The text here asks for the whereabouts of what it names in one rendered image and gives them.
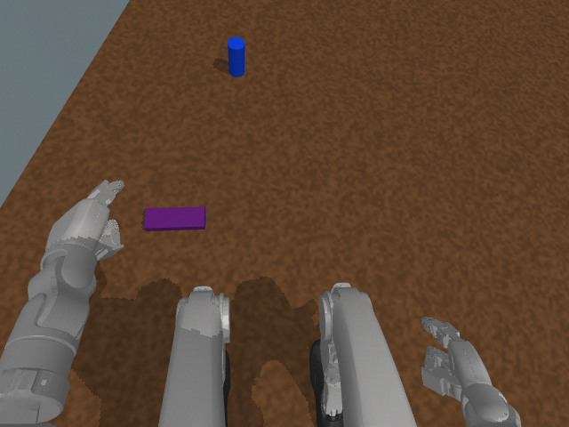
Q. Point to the right robot arm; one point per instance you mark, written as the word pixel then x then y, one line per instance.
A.
pixel 483 405

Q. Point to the right robot hand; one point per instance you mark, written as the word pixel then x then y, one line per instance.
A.
pixel 450 373

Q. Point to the right robot foot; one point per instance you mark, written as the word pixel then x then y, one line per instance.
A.
pixel 317 382

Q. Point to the left robot arm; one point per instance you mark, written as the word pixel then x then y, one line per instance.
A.
pixel 39 353

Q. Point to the left robot hand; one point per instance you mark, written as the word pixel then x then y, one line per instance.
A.
pixel 86 223

